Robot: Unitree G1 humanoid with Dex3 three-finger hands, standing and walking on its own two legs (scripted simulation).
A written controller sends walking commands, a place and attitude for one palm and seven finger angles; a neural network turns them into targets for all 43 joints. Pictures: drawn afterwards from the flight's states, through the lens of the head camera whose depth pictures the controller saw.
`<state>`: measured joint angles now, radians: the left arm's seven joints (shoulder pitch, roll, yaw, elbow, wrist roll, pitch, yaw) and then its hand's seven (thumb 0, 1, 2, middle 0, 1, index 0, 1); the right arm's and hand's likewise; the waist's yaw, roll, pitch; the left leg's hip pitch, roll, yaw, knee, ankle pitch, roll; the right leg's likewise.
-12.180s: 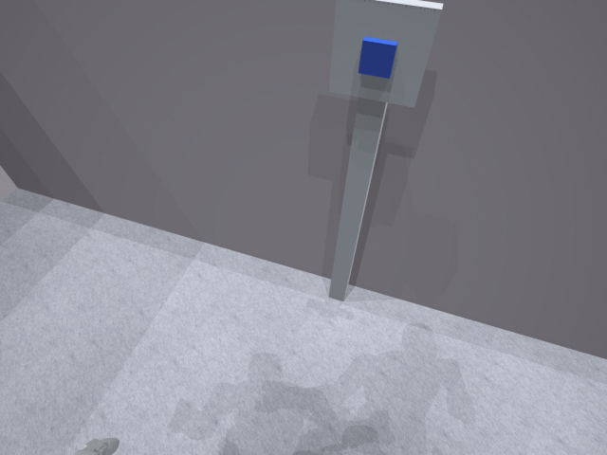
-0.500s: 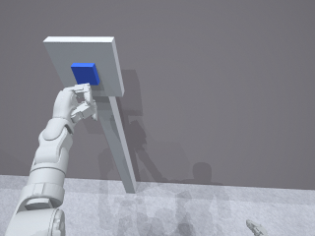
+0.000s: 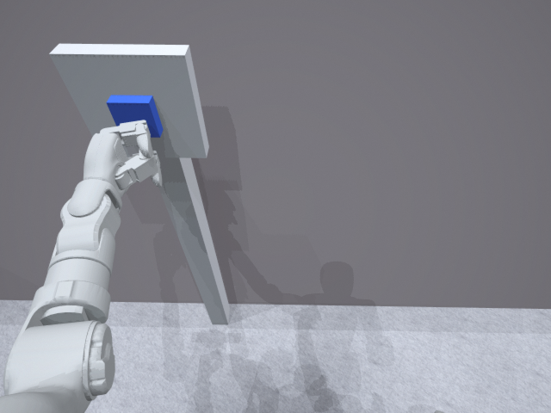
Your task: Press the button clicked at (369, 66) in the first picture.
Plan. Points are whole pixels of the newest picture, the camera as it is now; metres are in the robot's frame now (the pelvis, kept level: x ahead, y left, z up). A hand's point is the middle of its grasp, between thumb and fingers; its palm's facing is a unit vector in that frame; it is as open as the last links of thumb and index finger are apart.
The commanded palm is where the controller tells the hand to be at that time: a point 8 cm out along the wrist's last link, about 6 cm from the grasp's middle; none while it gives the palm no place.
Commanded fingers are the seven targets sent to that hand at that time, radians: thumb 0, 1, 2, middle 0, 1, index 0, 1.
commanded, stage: press the button with the knuckle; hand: left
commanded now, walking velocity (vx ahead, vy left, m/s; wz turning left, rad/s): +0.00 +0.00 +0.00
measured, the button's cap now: (137, 115) +0.50 +0.21 +0.18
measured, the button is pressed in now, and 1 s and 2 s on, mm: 0 13 0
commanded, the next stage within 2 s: hold the button down briefly in 0.82 s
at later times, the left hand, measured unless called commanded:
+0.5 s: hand (152, 154) +0.45 +0.18 +0.15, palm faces +0.02 -1.00 -0.01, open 3.2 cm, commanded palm +0.44 +0.23 +0.15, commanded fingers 0.00 0.90 0.90 -1.30 -1.50 -1.30 -1.50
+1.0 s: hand (152, 150) +0.46 +0.18 +0.15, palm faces +0.02 -1.00 -0.02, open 3.1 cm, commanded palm +0.47 +0.23 +0.15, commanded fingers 0.00 0.90 0.90 -1.30 -1.50 -1.30 -1.50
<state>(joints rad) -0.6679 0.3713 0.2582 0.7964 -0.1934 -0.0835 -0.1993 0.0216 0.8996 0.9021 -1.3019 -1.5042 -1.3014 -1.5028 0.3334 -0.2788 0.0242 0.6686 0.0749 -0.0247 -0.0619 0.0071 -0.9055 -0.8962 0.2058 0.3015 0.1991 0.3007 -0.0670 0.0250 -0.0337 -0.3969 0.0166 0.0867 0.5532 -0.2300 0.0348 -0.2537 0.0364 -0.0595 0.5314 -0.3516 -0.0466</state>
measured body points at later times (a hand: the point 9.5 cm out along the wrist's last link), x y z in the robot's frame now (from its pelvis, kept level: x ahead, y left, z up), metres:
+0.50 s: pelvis -0.01 +0.01 +0.00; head +0.02 +0.00 +0.44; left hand +0.44 +0.24 +0.15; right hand +0.07 -0.26 -0.12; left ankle +0.03 +0.10 -0.73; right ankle -0.05 -0.09 -0.73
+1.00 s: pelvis -0.03 +0.00 -0.01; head +0.02 +0.01 +0.44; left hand +0.45 +0.24 +0.15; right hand -0.03 -0.28 -0.13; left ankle +0.03 +0.10 -0.73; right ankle -0.05 -0.09 -0.73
